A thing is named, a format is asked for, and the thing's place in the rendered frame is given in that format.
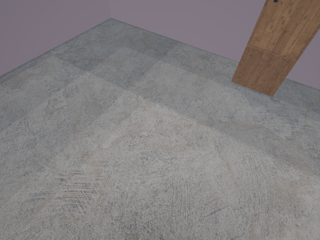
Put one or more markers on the cupboard door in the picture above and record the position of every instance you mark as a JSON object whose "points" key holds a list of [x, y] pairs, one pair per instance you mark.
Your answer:
{"points": [[287, 25]]}

